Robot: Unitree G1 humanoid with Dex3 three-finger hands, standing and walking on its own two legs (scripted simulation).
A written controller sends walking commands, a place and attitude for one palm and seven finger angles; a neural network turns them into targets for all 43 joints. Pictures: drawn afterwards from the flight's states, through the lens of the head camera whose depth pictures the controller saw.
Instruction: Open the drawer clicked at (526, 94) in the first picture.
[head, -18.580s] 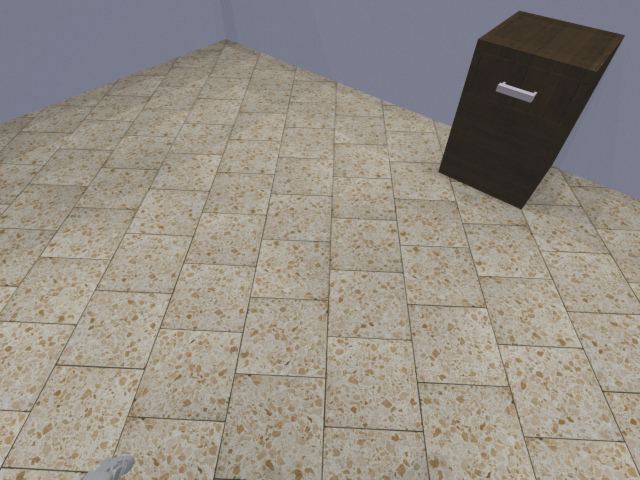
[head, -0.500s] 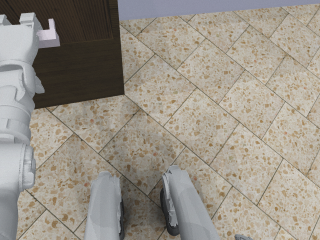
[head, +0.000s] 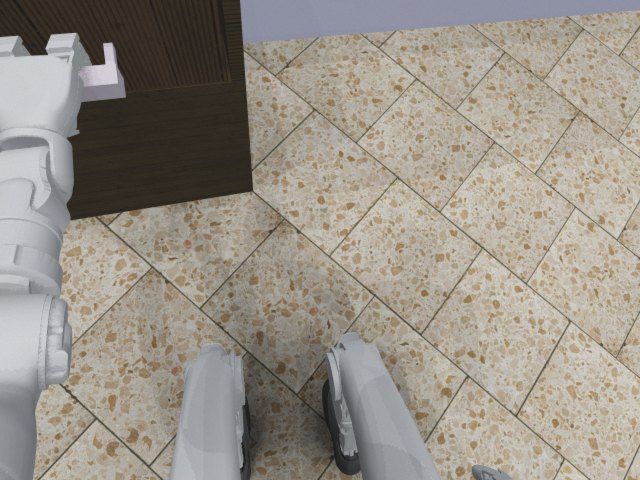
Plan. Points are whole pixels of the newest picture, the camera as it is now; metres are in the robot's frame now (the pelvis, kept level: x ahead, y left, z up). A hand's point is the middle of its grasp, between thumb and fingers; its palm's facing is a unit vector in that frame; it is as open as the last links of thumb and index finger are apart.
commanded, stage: close the thumb around the handle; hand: left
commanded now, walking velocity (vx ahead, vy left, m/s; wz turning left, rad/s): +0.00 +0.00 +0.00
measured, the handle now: (53, 71) +0.59 +0.28 -0.02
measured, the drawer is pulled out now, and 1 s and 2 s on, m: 0.00 0.04 0.08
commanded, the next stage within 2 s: pull the drawer open in 0.08 s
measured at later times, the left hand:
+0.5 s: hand (63, 128) +0.53 +0.27 -0.05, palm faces -0.06 -0.04 -1.00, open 6.0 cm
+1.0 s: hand (65, 149) +0.50 +0.27 -0.05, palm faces -0.04 -0.06 -1.00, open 6.0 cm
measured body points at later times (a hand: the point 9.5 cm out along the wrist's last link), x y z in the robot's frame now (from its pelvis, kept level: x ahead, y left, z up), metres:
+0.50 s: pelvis +0.01 +0.00 +0.01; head +0.23 +0.03 +0.40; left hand +0.52 +0.27 +0.01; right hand +0.03 -0.26 -0.12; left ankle +0.04 +0.11 -0.52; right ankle +0.05 -0.13 -0.52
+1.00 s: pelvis +0.02 +0.00 +0.03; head +0.23 +0.03 +0.43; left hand +0.50 +0.27 +0.01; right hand +0.10 -0.26 -0.11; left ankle +0.04 +0.11 -0.52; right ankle +0.05 -0.13 -0.52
